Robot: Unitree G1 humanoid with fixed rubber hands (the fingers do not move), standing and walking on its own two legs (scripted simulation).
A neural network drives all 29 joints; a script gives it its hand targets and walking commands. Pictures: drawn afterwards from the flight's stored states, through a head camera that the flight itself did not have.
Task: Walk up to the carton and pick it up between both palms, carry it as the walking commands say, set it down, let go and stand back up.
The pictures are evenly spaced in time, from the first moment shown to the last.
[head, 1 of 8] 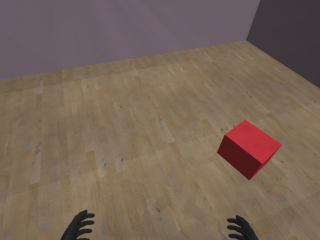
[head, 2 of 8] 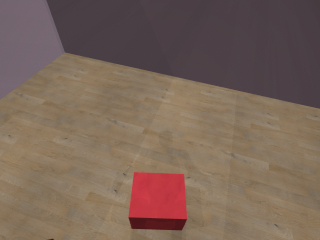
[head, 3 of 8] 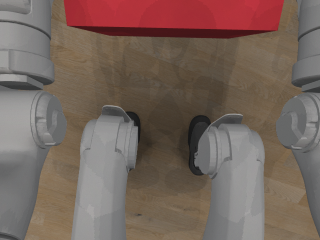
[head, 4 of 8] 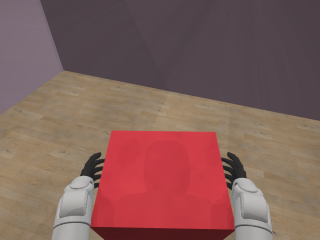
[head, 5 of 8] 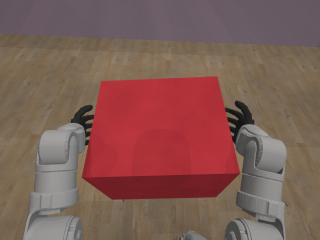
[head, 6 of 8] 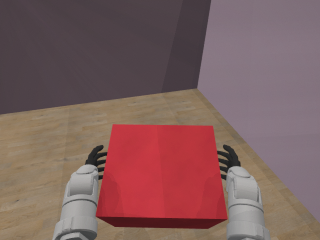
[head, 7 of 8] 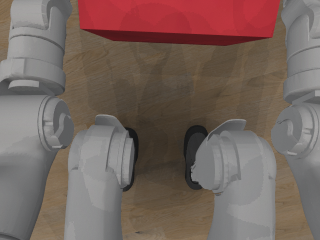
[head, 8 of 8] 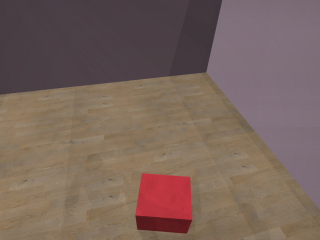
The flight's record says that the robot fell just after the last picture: no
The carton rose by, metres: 0.71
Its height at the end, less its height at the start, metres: +0.00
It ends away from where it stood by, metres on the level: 1.03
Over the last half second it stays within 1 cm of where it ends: yes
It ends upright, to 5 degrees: yes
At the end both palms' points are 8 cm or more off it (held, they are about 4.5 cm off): yes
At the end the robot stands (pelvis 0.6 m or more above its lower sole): yes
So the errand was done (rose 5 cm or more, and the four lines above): yes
